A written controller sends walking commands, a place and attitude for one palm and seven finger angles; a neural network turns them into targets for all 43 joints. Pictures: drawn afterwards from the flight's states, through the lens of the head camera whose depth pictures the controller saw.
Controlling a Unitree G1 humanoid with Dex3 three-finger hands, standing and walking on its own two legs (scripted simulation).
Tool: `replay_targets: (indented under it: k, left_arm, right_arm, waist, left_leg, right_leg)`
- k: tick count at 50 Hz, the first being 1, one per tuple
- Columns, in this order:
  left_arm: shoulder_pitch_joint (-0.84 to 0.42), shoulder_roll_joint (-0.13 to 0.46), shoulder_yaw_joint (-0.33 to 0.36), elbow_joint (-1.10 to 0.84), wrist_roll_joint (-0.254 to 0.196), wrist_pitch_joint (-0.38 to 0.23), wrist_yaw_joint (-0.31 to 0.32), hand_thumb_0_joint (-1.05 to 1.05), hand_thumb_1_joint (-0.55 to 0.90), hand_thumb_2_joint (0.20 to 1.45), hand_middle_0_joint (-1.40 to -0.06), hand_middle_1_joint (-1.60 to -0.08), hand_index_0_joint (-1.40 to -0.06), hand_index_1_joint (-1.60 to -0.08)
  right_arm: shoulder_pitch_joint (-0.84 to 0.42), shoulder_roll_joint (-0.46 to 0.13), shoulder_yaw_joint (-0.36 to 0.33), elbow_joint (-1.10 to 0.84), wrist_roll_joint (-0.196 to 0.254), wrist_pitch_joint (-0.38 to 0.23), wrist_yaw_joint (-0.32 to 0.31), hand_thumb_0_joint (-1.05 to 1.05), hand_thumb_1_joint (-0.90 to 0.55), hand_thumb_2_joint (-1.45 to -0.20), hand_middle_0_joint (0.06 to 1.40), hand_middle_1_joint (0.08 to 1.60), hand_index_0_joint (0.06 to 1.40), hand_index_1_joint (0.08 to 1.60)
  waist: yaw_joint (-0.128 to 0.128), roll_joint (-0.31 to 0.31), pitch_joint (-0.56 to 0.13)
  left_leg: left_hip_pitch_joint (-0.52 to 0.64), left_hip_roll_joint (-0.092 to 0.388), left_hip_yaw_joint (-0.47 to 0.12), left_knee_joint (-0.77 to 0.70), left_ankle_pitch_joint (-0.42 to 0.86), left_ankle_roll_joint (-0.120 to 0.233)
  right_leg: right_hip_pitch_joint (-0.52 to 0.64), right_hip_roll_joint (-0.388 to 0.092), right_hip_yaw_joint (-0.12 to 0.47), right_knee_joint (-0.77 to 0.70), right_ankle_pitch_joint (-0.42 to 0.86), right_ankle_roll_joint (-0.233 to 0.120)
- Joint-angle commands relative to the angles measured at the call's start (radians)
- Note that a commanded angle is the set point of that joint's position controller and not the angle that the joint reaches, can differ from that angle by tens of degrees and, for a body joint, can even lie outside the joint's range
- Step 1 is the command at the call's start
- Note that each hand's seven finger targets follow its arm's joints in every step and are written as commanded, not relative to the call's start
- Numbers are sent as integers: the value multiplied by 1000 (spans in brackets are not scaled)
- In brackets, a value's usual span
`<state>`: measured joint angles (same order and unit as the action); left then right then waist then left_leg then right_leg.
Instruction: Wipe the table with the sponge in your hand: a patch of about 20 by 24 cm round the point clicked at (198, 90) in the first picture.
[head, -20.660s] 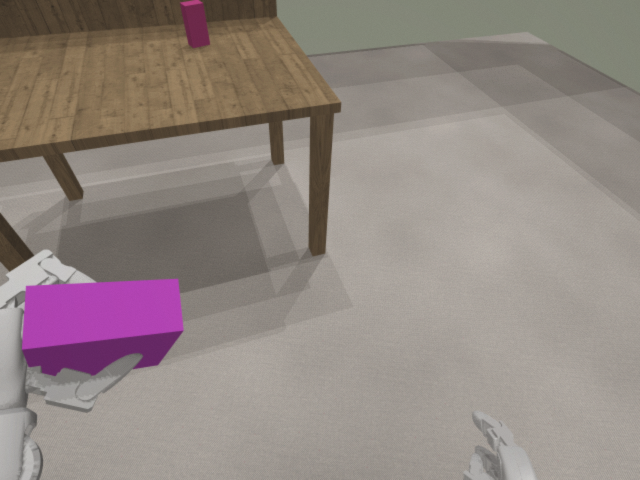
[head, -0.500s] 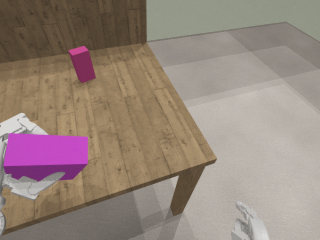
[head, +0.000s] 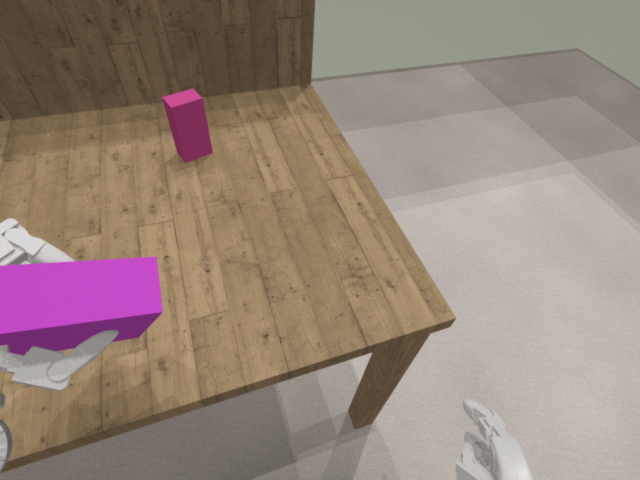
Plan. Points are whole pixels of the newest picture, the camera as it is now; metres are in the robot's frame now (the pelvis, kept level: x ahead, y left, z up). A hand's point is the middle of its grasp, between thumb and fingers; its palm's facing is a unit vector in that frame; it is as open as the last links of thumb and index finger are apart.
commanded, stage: come to a stop and stand still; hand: left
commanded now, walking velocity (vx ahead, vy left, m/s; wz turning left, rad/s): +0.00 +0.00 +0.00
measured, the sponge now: (102, 307) +0.23 +0.24 +0.14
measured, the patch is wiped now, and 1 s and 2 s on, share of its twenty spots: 0.00 0.00 0.00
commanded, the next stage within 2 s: look again from close up in 0.36 s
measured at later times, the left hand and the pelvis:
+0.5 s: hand (41, 316) +0.21 +0.28 +0.15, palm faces +0.37 -0.85 -0.37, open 9.3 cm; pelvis +0.00 +0.03 +0.00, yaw +0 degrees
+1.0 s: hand (4, 258) +0.24 +0.31 +0.19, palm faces +0.42 -0.79 -0.45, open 9.2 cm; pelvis -0.01 +0.02 +0.00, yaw +1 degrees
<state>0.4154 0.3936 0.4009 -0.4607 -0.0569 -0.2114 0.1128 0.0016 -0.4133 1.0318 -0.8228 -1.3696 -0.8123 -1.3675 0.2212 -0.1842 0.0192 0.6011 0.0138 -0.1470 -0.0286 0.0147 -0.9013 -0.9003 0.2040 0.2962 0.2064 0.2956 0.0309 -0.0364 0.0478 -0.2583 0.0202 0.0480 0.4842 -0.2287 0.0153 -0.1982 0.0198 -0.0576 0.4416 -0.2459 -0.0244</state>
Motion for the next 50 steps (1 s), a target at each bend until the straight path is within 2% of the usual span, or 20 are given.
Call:
replay_targets:
  k: [1,3,6,7,8,12,18,25,32,33,41,42,43,44,45,46,47,48,49,50]
  left_arm:
    - [-112,103,-2,-193,14,-50,7,0,100,1300,-1200,-1600,-1200,-1600]
    - [-112,96,-9,-185,17,-46,10,0,100,1300,-1200,-1600,-1200,-1600]
    - [-133,139,29,-239,19,-49,11,0,100,1300,-1200,-1600,-1200,-1600]
    - [-126,173,66,-256,18,-51,16,0,100,1300,-1200,-1600,-1200,-1600]
    - [-108,146,49,-242,14,-54,12,0,100,1300,-1200,-1600,-1200,-1600]
    - [-62,176,86,-271,6,-58,10,0,100,1300,-1200,-1600,-1200,-1600]
    - [-38,120,37,-215,4,-52,0,0,100,1300,-1200,-1600,-1200,-1600]
    - [-106,131,26,-228,17,-50,4,0,100,1300,-1200,-1600,-1200,-1600]
    - [-55,168,73,-267,13,-59,10,0,100,1300,-1200,-1600,-1200,-1600]
    - [-46,141,52,-251,8,-60,7,0,100,1300,-1200,-1600,-1200,-1600]
    - [-27,132,49,-207,6,-48,0,0,100,1300,-1200,-1600,-1200,-1600]
    - [-918,898,322,-557,30,-180,9,0,100,1300,-1200,-1600,-1200,-1600]
    - [-634,408,263,-4,149,31,-49,0,100,1300,-1200,-1600,-1200,-1600]
    - [-490,303,92,-6,90,46,-61,0,100,1300,-1200,-1600,-1200,-1600]
    - [-369,337,164,2,88,73,-71,0,100,1300,-1200,-1600,-1200,-1600]
    - [-336,185,56,-39,24,120,-116,0,100,1300,-1200,-1600,-1200,-1600]
    - [-254,169,61,44,-19,188,-140,0,100,1300,-1200,-1600,-1200,-1600]
    - [-224,132,9,-50,-42,213,-163,0,100,1300,-1200,-1600,-1200,-1600]
    - [-159,180,24,-63,-28,246,-175,0,100,1300,-1200,-1600,-1200,-1600]
    - [-159,180,-18,-87,12,267,-184,0,100,1300,-1200,-1600,-1200,-1600]
  right_arm:
    - [-87,-144,-57,-157,-3,-67,-9,0,-900,-900,200,300,200,300]
    - [-98,-139,-49,-154,-7,-61,-10,0,-900,-900,200,300,200,300]
    - [-106,-140,-52,-170,-6,-52,-12,0,-900,-900,200,300,200,300]
    - [-123,-134,-48,-167,-4,-52,-15,0,-900,-900,200,300,200,300]
    - [-112,-132,-43,-171,-11,-47,-15,0,-900,-900,200,300,200,300]
    - [-115,-130,-44,-185,-8,-45,-16,0,-900,-900,200,300,200,300]
    - [-95,-137,-45,-181,-8,-41,-15,0,-900,-900,200,300,200,300]
    - [-100,-143,-47,-182,-7,-41,-20,0,-900,-900,200,300,200,300]
    - [-110,-139,-50,-177,-5,-50,-21,0,-900,-900,200,300,200,300]
    - [-103,-136,-46,-178,-9,-48,-20,0,-900,-900,200,300,200,300]
    - [-93,-144,-54,-176,-5,-38,-20,0,-900,-900,200,300,200,300]
    - [87,-221,111,-303,85,9,-99,0,-900,-900,200,300,200,300]
    - [-108,-147,-63,-110,-59,-32,-66,0,-900,-900,200,300,200,300]
    - [-103,-195,-51,-145,-62,-49,-2,0,-900,-900,200,300,200,300]
    - [-53,-243,-76,-121,-50,-29,7,0,-900,-900,200,300,200,300]
    - [-120,-208,-62,-160,-37,-33,2,0,-900,-900,200,300,200,300]
    - [-137,-204,-53,-140,-5,-29,8,0,-900,-900,200,300,200,300]
    - [-162,-201,-43,-151,-5,-30,10,0,-900,-900,200,300,200,300]
    - [-159,-212,-46,-144,-1,-24,12,0,-900,-900,200,300,200,300]
    - [-183,-208,-36,-161,4,-17,16,0,-900,-900,200,300,200,300]
  waist:
    - [-13,75,-160]
    - [-17,84,-150]
    - [-16,92,-154]
    - [-15,128,-159]
    - [-16,124,-153]
    - [-15,152,-174]
    - [-20,125,-157]
    - [-21,111,-139]
    - [-18,133,-178]
    - [-17,124,-169]
    - [-21,97,-156]
    - [-65,371,-171]
    - [27,287,-189]
    - [-22,181,-135]
    - [17,176,-268]
    - [44,184,-299]
    - [44,180,-293]
    - [64,175,-245]
    - [70,153,-225]
    - [63,132,-189]
  left_leg:
    - [79,89,-120,-115,162,17]
    - [72,82,-117,-127,147,15]
    - [73,79,-119,-129,149,7]
    - [75,77,-115,-136,150,5]
    - [52,75,-121,-144,143,4]
    - [62,73,-121,-139,187,-5]
    - [57,79,-121,-158,149,-11]
    - [45,76,-128,-179,47,-6]
    - [67,67,-121,-155,105,-7]
    - [59,70,-125,-162,104,-10]
    - [58,75,-122,-158,107,-11]
    - [-159,67,-149,-214,-109,34]
    - [129,33,-77,-98,124,-68]
    - [114,12,-112,-86,322,-80]
    - [234,51,-111,-56,403,-72]
    - [258,25,-92,-35,377,-55]
    - [266,32,-92,-42,287,-52]
    - [219,24,-82,-49,280,-52]
    - [190,24,-88,-59,252,-45]
    - [144,12,-82,-65,200,-33]
  right_leg:
    - [54,-83,98,-68,190,10]
    - [50,-76,82,-80,175,11]
    - [63,-80,91,-83,185,4]
    - [69,-75,83,-82,185,6]
    - [83,-70,72,-85,177,5]
    - [103,-69,69,-83,212,4]
    - [91,-66,64,-101,193,9]
    - [82,-69,73,-116,142,10]
    - [102,-72,73,-104,188,7]
    - [100,-72,68,-106,179,7]
    - [82,-76,80,-119,182,7]
    - [275,24,52,67,13,64]
    - [-5,26,-2,91,70,-30]
    - [-83,22,-47,34,108,-28]
    - [-102,26,-33,60,139,-18]
    - [-89,11,-28,45,150,-15]
    - [-95,23,-30,52,118,-16]
    - [-61,3,-50,39,158,-17]
    - [-52,1,-54,47,165,-14]
    - [-54,0,-51,48,155,-13]
